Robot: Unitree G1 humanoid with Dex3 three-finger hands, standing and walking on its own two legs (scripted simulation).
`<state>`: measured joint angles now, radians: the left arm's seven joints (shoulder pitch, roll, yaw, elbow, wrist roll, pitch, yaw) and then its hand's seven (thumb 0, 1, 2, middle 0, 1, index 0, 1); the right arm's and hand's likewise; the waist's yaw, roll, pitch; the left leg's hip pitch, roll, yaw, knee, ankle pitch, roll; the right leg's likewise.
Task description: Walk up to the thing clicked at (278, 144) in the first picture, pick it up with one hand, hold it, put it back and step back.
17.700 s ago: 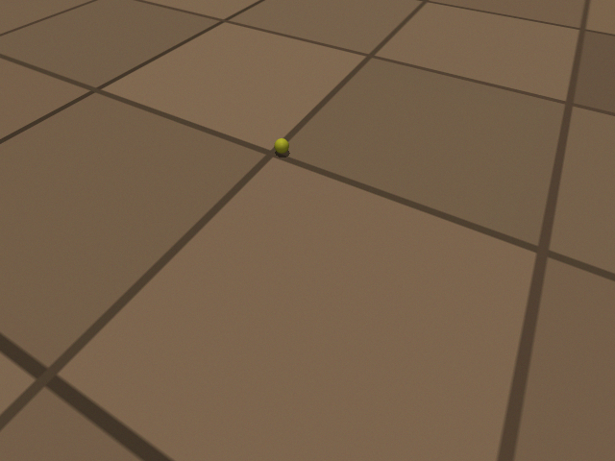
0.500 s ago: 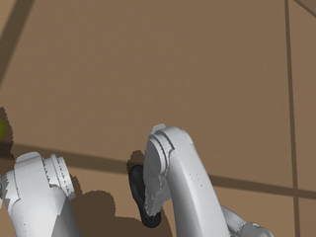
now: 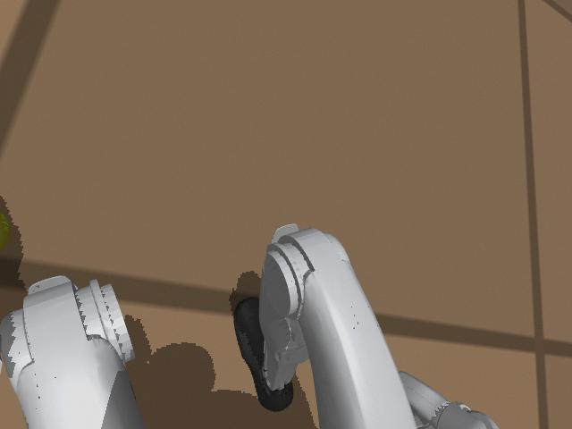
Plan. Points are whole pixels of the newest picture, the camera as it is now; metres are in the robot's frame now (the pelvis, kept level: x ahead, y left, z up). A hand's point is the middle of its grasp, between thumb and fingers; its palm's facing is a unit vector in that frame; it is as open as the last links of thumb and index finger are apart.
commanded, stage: close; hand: left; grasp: from above
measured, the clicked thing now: out of the picture +0.39 +0.30 -0.27
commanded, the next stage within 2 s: settle in 0.08 s
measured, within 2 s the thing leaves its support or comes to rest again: leaves its support in 0.52 s
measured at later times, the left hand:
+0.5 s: hand out of the picture +0.37 +0.30 -0.25, palm faces -0.43 -0.14 -0.89, open 10.5 cm
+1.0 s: hand out of the picture +0.36 +0.30 -0.16, palm faces -0.45 -0.14 -0.88, open 10.4 cm
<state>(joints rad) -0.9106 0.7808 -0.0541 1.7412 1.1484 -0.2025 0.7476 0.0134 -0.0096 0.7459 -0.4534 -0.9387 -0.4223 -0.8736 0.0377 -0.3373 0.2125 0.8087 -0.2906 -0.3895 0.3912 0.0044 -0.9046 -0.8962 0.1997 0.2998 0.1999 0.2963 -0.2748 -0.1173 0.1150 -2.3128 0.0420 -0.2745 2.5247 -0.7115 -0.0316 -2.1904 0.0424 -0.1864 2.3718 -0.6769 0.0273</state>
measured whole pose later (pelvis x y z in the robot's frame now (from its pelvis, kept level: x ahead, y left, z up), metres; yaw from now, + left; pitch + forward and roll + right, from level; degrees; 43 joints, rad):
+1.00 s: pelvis +0.00 -0.01 +0.01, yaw +6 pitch +31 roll -6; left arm -0.77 0.53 0.02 1.38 1.15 -0.12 0.46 0.02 0.00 0.66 -0.66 -0.90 -0.48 -0.82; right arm 0.11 -0.30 0.01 0.80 -0.14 -0.16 0.25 0.01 -0.92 -0.90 0.20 0.30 0.20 0.30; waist -0.15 0.01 -0.09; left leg -2.31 0.05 -0.13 2.42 -0.67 -0.01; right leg -2.24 0.03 -0.07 2.36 -0.66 0.02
